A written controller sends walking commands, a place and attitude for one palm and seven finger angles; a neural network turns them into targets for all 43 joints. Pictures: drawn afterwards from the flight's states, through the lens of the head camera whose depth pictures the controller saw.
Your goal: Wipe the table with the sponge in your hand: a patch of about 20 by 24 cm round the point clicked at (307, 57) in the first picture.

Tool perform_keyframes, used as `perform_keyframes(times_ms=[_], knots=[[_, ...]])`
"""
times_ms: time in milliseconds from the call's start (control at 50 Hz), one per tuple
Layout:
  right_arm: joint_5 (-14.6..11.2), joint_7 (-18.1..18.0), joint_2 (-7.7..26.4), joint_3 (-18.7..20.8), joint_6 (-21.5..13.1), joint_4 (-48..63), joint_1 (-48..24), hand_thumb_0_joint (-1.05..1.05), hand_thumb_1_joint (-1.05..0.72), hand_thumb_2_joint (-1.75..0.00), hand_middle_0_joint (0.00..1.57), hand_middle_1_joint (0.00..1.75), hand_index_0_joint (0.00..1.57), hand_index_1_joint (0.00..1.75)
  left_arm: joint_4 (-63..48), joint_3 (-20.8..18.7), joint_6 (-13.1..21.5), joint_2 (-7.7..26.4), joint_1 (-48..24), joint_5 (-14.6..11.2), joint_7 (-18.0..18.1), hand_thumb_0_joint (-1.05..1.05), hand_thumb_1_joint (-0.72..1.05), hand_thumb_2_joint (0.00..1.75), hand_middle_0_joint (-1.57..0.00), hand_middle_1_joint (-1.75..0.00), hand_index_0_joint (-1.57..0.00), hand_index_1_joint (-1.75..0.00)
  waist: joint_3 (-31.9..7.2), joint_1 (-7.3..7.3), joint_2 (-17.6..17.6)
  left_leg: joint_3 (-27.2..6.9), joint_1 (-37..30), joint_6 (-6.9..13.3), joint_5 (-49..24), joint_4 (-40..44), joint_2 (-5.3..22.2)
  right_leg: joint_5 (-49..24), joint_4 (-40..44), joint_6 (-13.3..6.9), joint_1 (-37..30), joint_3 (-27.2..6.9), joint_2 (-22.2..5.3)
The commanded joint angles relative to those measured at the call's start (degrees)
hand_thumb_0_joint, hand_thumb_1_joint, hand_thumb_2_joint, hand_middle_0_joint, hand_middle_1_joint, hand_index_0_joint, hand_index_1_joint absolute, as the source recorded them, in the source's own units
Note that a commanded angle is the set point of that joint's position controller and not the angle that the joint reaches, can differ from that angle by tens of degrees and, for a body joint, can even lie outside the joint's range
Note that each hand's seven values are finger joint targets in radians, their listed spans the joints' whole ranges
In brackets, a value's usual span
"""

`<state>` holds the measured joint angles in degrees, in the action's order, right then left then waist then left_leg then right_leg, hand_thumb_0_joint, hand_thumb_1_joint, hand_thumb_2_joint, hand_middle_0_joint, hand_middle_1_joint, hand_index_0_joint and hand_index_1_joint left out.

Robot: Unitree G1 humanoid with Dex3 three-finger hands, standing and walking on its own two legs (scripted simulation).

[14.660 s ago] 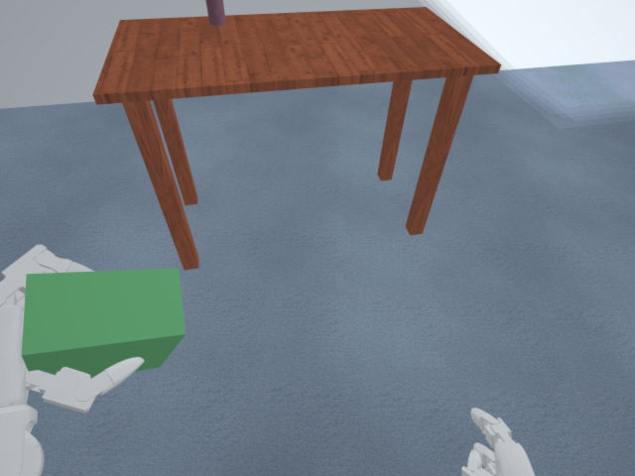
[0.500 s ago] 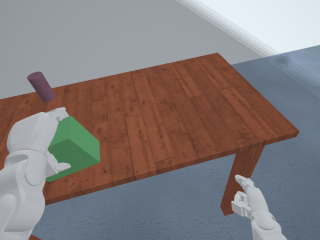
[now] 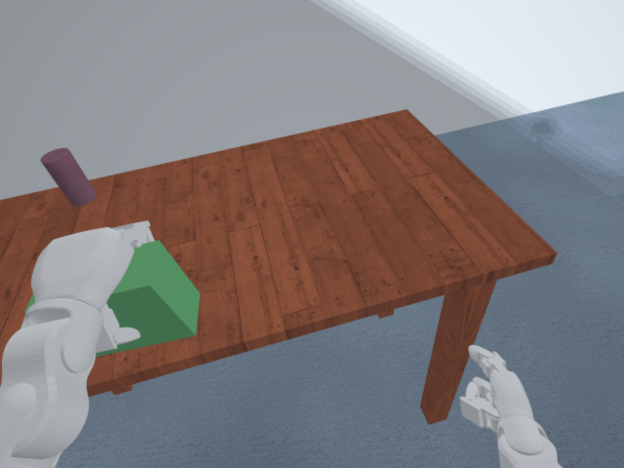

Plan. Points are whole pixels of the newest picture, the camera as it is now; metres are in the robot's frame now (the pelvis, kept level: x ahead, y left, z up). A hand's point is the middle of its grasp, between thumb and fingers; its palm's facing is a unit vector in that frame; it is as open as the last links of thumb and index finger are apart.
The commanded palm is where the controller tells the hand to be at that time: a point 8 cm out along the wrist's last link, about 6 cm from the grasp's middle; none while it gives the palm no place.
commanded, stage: move the sponge above the wiping area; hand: left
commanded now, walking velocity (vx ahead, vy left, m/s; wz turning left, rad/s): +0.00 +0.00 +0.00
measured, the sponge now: (131, 309) +0.23 +0.27 +0.12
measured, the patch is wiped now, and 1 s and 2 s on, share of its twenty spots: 0.00 0.00 0.00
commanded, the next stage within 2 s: none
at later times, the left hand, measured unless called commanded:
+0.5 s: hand (102, 271) +0.25 +0.30 +0.17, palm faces +0.18 -0.04 -0.98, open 10.2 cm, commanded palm +0.21 +0.30 +0.24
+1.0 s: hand (104, 261) +0.27 +0.31 +0.17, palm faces +0.19 -0.08 -0.98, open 10.1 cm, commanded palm +0.22 +0.30 +0.22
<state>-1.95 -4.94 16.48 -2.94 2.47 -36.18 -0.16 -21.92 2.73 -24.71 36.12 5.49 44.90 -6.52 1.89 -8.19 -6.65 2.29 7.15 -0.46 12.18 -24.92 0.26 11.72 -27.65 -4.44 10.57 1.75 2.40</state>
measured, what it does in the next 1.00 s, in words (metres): stands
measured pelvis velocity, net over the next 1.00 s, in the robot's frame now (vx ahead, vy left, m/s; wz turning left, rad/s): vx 0.02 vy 0.02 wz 0.01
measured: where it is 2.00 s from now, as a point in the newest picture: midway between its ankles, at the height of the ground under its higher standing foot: outside the picture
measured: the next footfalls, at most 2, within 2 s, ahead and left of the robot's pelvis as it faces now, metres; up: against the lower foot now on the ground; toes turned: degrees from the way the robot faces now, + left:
none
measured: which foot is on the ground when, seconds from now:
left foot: down 0.00-1.00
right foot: down 0.00-1.00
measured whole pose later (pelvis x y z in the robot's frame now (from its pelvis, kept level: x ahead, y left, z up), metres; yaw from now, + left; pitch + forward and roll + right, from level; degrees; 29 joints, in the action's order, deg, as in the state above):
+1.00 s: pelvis +0.02 +0.02 +0.01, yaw +1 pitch -5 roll +1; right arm -2.6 -2.7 14.0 -3.7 3.2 -37.7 -0.2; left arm -14.4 2.9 -26.9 31.4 -0.9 48.3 -3.4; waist 0.5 -8.1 -6.0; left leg 2.1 5.3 1.2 11.4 -21.2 -1.3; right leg 10.8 -23.5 -2.6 8.2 1.5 1.0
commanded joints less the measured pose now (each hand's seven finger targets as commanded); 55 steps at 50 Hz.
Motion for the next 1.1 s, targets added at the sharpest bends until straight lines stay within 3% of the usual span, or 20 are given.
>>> perform_keyframes(times_ms=[0, 20, 80, 140, 220, 240, 320, 340, 420, 460, 520, 580, 640, 720, 800, 820, 840, 920, 940, 1080], knots=[[-0.36, 0.55, 3.46, 1.67, -3.39, 9.18, -13.27, 0.0, -0.9, -0.9, 0.2, 0.3, 0.2, 0.3, -6.1, -17.64, 0.96, 18.44, -19.82, 3.21, 6.5, 0.0, 0.1, 1.3, -1.2, -1.6, -1.2, -1.6, -11.29, -0.72, 0.78, -4.82, 0.77, 2.03, -8.15, 2.88, -2.33, 1.43, 7.82, -0.66, -6.14, -12.47, -3.12], [-0.8, 0.55, 3.4, 1.48, -3.68, 9.46, -15.35, 0.0, -0.9, -0.9, 0.2, 0.3, 0.2, 0.3, -4.66, -18.51, 0.07, 18.2, -19.28, 1.96, 6.56, 0.0, 0.1, 1.3, -1.2, -1.6, -1.2, -1.6, -9.53, -1.18, 2.4, -4.84, 1.15, 1.92, -6.77, 2.69, -2.43, 3.95, 8.78, -0.98, -5.03, -14.31, -2.72], [-1.04, 0.36, 4.64, 1.96, -2.9, 8.99, -13.65, 0.0, -0.9, -0.9, 0.2, 0.3, 0.2, 0.3, 0.95, -15.29, -1.24, 14.15, -15.89, -1.44, 4.53, 0.0, 0.1, 1.3, -1.2, -1.6, -1.2, -1.6, -7.18, 0.15, 6.45, -3.86, 3.53, 1.96, -4.92, 2.78, -1.76, 3.37, 9.25, 0.86, -4.56, -11.82, -3.94], [-1.52, 0.18, 4.63, 1.54, -3.31, 10.48, -14.67, 0.0, -0.9, -0.9, 0.2, 0.3, 0.2, 0.3, 0.03, -10.22, -1.83, 9.16, -13.88, -2.27, 1.97, 0.0, 0.1, 1.3, -1.2, -1.6, -1.2, -1.6, -6.53, 0.94, 5.69, -3.08, 3.99, 2.27, -2.98, 2.32, -1.67, 5.99, 9.57, 1.21, -2.95, -11.19, -4.38], [-1.44, 0.2, 4.23, 1.12, -3.97, 11.54, -16.56, 0.0, -0.9, -0.9, 0.2, 0.3, 0.2, 0.3, -6.22, -12.47, -1.1, 12.94, -12.11, -0.37, 0.77, 0.0, 0.1, 1.3, -1.2, -1.6, -1.2, -1.6, -10.45, 0.41, 5.35, -3.78, 2.57, 2.65, -4.47, 1.95, -2.01, 4.6, 7.99, 0.84, -4.78, -12.54, -3.7], [-0.98, 0.0, 4.4, 1.17, -4.0, 11.61, -14.89, 0.0, -0.9, -0.9, 0.2, 0.3, 0.2, 0.3, -6.74, -11.23, -0.69, 12.79, -14.87, 0.7, 0.78, 0.0, 0.1, 1.3, -1.2, -1.6, -1.2, -1.6, -11.93, 0.72, 4.95, -3.41, 2.33, 2.87, -5.06, 1.83, -2.16, 3.61, 7.16, 1.13, -5.28, -10.29, -4.05], [-0.14, -0.24, 3.91, 1.3, -4.86, 10.7, -15.39, 0.0, -0.9, -0.9, 0.2, 0.3, 0.2, 0.3, -10.73, -16.76, 2.05, 20.37, -21.65, 5.25, 3.41, 0.0, 0.1, 1.3, -1.2, -1.6, -1.2, -1.6, -14.3, -0.6, 1.03, -4.97, -0.65, 2.83, -7.4, 2.44, -2.56, 2.8, 6.98, -0.45, -6.04, -12.29, -2.61], [0.39, -0.21, 3.33, 1.33, -5.05, 10.76, -13.58, 0.0, -0.9, -0.9, 0.2, 0.3, 0.2, 0.3, -10.47, -14.83, 2.69, 18.06, -22.67, 5.9, 4.3, 0.0, 0.1, 1.3, -1.2, -1.6, -1.2, -1.6, -15.55, -0.61, 0.68, -4.51, -0.79, 2.87, -8.77, 2.55, -2.5, 0.88, 6.18, -0.38, -7.22, -9.81, -3.12], [-0.58, 0.32, 3.29, 1.55, -4.82, 8.77, -13.97, 0.0, -0.9, -0.9, 0.2, 0.3, 0.2, 0.3, -2.97, -16.89, 2.55, 17.21, -21.73, 4.21, 6.75, 0.0, 0.1, 1.3, -1.2, -1.6, -1.2, -1.6, -10.18, -0.82, 1.98, -5.62, -0.05, 2.14, -6.99, 4.52, -2.16, 2.54, 8.26, -1.12, -5.01, -11.26, -1.75], [-0.7, 0.54, 3.45, 1.83, -4.39, 8.42, -12.48, 0.0, -0.9, -0.9, 0.2, 0.3, 0.2, 0.3, -0.96, -14.23, 1.53, 13.41, -20.78, 2.24, 6.88, 0.0, 0.1, 1.3, -1.2, -1.6, -1.2, -1.6, -10.22, -0.27, 2.08, -4.75, 0.62, 1.94, -7.12, 5.07, -1.63, 0.52, 7.87, -0.25, -5.68, -8.53, -2.61], [-1.29, 0.82, 3.82, 1.4, -3.81, 8.97, -15.32, 0.0, -0.9, -0.9, 0.2, 0.3, 0.2, 0.3, 0.36, -13.21, -0.99, 11.44, -16.4, 1.08, 4.99, 0.0, 0.1, 1.3, -1.2, -1.6, -1.2, -1.6, -8.78, -0.49, 2.43, -4.65, 1.65, 1.8, -6.89, 5.38, -1.79, -0.03, 7.93, -0.42, -5.38, -9.54, -2.18], [-1.2, 1.28, 4.06, 1.66, -3.39, 10.24, -13.9, 0.0, -0.9, -0.9, 0.2, 0.3, 0.2, 0.3, -3.73, -7.53, -1.6, 6.23, -13.71, 0.33, 2.51, 0.0, 0.1, 1.3, -1.2, -1.6, -1.2, -1.6, -10.59, 0.35, 2.45, -4.59, 1.1, 2.22, -8.1, 5.76, -1.34, -3.57, 6.86, 0.47, -6.52, -5.77, -2.62], [-1.1, 1.09, 3.95, 1.03, -3.64, 10.93, -13.84, 0.0, -0.9, -0.9, 0.2, 0.3, 0.2, 0.3, -5.38, -6.57, -1.73, 6.51, -14.58, 1.85, 1.45, 0.0, 0.1, 1.3, -1.2, -1.6, -1.2, -1.6, -10.89, 0.92, 4.03, -4.36, 1.12, 2.63, -6.57, 5.51, -1.31, -1.16, 6.73, 0.53, -5.78, -5.7, -2.44], [-0.49, 0.68, 3.6, 0.72, -3.41, 11.29, -15.17, 0.0, -0.9, -0.9, 0.2, 0.3, 0.2, 0.3, -10.28, -10.58, -0.2, 13.36, -21.98, 6.05, 2.95, 0.0, 0.1, 1.3, -1.2, -1.6, -1.2, -1.6, -13.19, 0.15, 2.35, -5.64, -0.84, 2.82, -7.08, 6.09, -1.53, 0.17, 6.46, -0.41, -6.59, -8.04, -1.12], [-0.03, 0.92, 3.33, 1.26, -2.94, 9.08, -11.87, 0.0, -0.9, -0.9, 0.2, 0.3, 0.2, 0.3, -4.37, -9.48, 1.31, 12.1, -25.27, 8.62, 5.55, 0.0, 0.1, 1.3, -1.2, -1.6, -1.2, -1.6, -13.19, 0.1, 0.8, -6.06, -1.7, 2.35, -9.84, 6.94, -1.52, -1.82, 6.96, -0.81, -7.0, -6.39, -1.07], [-0.37, 1.08, 3.12, 0.91, -3.29, 9.38, -14.14, 0.0, -0.9, -0.9, 0.2, 0.3, 0.2, 0.3, -4.8, -11.61, 0.67, 13.6, -24.83, 8.28, 6.11, 0.0, 0.1, 1.3, -1.2, -1.6, -1.2, -1.6, -12.9, -0.86, 0.55, -6.59, -1.7, 2.43, -9.4, 7.11, -1.7, -1.0, 7.02, -1.6, -7.2, -8.35, -0.35], [-0.21, 1.18, 2.89, 1.07, -3.45, 9.3, -12.88, 0.0, -0.9, -0.9, 0.2, 0.3, 0.2, 0.3, -3.9, -8.97, 0.62, 10.08, -25.44, 7.45, 6.36, 0.0, 0.1, 1.3, -1.2, -1.6, -1.2, -1.6, -14.64, -0.33, 1.81, -5.37, -1.92, 2.45, -11.22, 6.48, -1.66, -3.47, 6.6, -1.07, -8.21, -5.9, -1.17], [-0.97, 2.14, 2.92, 1.02, -3.0, 9.23, -15.22, 0.0, -0.9, -0.9, 0.2, 0.3, 0.2, 0.3, -2.24, -8.52, -2.21, 7.51, -18.47, 4.74, 5.33, 0.0, 0.1, 1.3, -1.2, -1.6, -1.2, -1.6, -11.96, -0.75, 1.55, -5.62, -1.41, 2.06, -12.27, 6.72, -1.57, -5.15, 7.15, -1.2, -7.42, -7.3, -0.93], [-0.93, 2.24, 3.49, 1.12, -2.72, 9.33, -13.76, 0.0, -0.9, -0.9, 0.2, 0.3, 0.2, 0.3, -1.35, -6.31, -2.74, 5.11, -17.88, 3.82, 4.56, 0.0, 0.1, 1.3, -1.2, -1.6, -1.2, -1.6, -11.65, 0.08, 3.17, -4.79, -0.4, 2.19, -12.24, 6.5, -1.41, -6.32, 7.04, -0.48, -7.7, -4.99, -1.65], [-0.85, 2.14, 4.38, 1.1, -1.23, 10.49, -12.65, 0.0, -0.9, -0.9, 0.2, 0.3, 0.2, 0.3, -3.87, -7.07, -3.38, 8.19, -15.98, 5.39, 2.05, 0.0, 0.1, 1.3, -1.2, -1.6, -1.2, -1.6, -11.47, 0.84, 4.66, -4.87, 0.05, 2.8, -11.66, 5.89, -1.63, -6.21, 6.66, -0.05, -7.29, -5.62, -1.58]])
